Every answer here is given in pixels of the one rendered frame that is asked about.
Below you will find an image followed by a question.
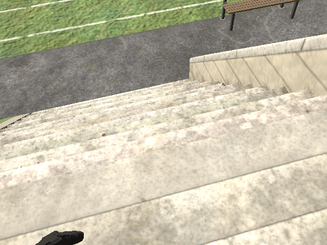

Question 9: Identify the robot left hand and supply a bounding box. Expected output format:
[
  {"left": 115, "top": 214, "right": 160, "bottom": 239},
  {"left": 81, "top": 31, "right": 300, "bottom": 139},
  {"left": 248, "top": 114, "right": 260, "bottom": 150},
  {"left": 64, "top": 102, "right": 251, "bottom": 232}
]
[{"left": 36, "top": 231, "right": 84, "bottom": 245}]

